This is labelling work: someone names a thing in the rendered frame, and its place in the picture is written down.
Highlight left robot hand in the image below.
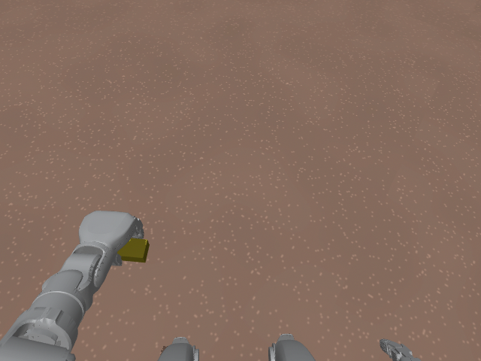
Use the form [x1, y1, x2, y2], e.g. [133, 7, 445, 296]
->
[79, 211, 144, 266]

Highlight left robot arm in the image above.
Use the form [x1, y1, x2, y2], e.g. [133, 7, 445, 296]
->
[0, 241, 113, 361]

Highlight small box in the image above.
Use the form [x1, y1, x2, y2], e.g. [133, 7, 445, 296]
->
[117, 238, 150, 262]

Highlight right robot hand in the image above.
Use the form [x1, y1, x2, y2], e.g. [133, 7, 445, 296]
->
[380, 339, 421, 361]

